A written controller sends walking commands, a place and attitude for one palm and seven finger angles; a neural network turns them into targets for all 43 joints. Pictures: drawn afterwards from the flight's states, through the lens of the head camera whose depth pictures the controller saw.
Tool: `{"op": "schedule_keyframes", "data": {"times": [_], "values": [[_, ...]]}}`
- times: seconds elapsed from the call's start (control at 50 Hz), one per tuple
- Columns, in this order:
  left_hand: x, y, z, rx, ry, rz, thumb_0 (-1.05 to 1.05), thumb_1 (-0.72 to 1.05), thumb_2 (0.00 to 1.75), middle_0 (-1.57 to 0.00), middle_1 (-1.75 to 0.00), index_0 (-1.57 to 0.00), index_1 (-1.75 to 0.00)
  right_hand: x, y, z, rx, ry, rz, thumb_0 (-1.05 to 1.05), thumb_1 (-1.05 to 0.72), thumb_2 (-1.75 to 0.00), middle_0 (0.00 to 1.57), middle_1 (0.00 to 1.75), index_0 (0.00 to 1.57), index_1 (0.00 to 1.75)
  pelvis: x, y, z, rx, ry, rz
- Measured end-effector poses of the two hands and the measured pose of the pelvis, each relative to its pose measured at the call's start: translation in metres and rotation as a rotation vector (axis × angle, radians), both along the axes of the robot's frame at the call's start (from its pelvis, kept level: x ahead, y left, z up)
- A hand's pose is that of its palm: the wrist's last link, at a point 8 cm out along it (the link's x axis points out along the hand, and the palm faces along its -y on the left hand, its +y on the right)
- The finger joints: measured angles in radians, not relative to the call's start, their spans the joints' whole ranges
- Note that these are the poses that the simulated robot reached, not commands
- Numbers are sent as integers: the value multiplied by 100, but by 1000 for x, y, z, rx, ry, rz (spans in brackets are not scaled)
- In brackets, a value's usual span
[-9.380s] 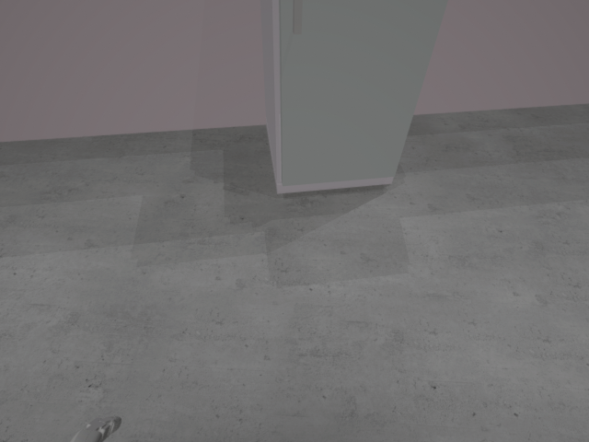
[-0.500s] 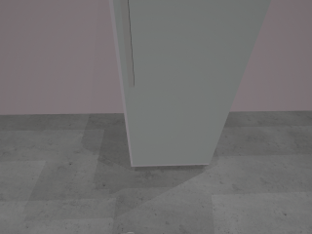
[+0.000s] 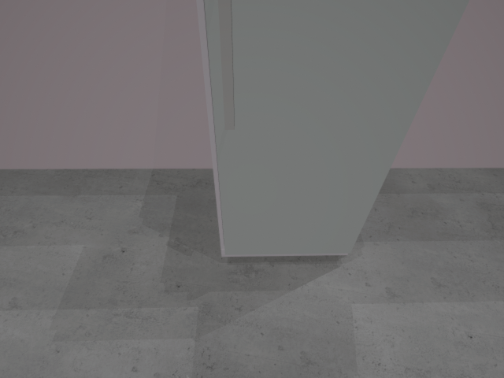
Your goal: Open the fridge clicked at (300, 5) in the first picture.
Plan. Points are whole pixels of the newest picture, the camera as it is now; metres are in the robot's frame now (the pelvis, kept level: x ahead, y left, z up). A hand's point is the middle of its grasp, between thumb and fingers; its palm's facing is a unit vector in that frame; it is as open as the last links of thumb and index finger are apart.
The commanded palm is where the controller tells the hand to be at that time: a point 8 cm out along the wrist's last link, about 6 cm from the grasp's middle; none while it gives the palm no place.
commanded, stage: come to a stop and stand still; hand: left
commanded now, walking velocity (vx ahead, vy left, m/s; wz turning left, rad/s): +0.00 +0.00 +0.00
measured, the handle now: (227, 45) +0.71 +0.09 +0.22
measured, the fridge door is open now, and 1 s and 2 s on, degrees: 0 0 0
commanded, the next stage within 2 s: look again from close up in 0.58 s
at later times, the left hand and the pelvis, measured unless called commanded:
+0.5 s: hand out of the picture +0.03 +0.16 -0.18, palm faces +0.06 -0.98 -0.18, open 7.3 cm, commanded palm none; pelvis +0.05 +0.00 +0.00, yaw +1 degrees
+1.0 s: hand out of the picture +0.02 +0.17 -0.17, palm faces +0.05 -0.98 -0.19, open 7.3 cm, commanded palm none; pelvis +0.03 +0.00 +0.00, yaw +0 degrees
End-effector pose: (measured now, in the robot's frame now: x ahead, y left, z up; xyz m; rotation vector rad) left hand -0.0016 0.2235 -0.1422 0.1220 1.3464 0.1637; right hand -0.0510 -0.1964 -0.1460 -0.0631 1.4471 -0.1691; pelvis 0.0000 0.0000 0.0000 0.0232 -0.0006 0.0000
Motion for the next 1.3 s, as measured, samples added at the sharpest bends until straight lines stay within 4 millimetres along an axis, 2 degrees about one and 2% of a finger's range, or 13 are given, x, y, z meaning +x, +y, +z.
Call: {"op": "schedule_keyframes", "data": {"times": [0.08,0.18,0.3,0.54,0.68,1.08,1.3], "values": [[23,-1,0,45,-45,2,1,93,90,-20,-30,-19,-30,14,4,-13,44,19,5,0,-90,-90,20,30,20,30,12,-7,-7,12,-7,-5],[34,-6,2,48,-23,8,1,95,90,-20,-30,-20,-30,41,1,-15,45,2,13,0,-91,-90,20,30,20,30,27,-7,-5,-17,-4,9],[36,-8,-1,27,23,18,1,95,90,-20,-30,-20,-30,67,-6,-8,9,-15,37,0,-91,-90,20,30,20,29,38,-6,-2,-23,0,9],[26,-13,-5,-9,81,29,1,93,90,-20,-30,-20,-30,89,-16,-3,-40,-25,62,0,-91,-90,20,30,19,29,46,0,-1,-27,-11,12],[23,-11,-4,-9,84,27,1,92,90,-20,-30,-20,-30,85,-12,-4,-33,-22,66,0,-91,-90,20,30,19,29,42,3,0,-26,-17,10],[16,-6,-2,0,75,15,1,92,90,-20,-30,-20,-30,50,-2,-3,-5,25,45,0,-91,-90,20,30,20,29,30,4,1,-23,-17,6],[10,-9,-2,-6,81,19,1,92,90,-20,-30,-20,-30,46,-4,-3,-9,26,47,0,-91,-90,20,30,19,29,27,4,1,-21,-16,6]]}}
